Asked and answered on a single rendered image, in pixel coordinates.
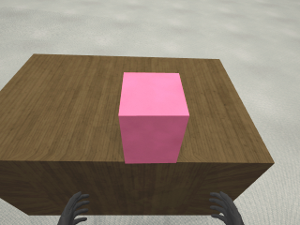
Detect right robot hand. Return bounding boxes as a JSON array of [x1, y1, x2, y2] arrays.
[[209, 191, 245, 225]]

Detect pedestal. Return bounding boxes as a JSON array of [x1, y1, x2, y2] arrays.
[[0, 53, 275, 216]]

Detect left robot hand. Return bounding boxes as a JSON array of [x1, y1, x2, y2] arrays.
[[57, 191, 90, 225]]

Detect carton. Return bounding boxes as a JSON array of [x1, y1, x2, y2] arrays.
[[118, 72, 189, 164]]

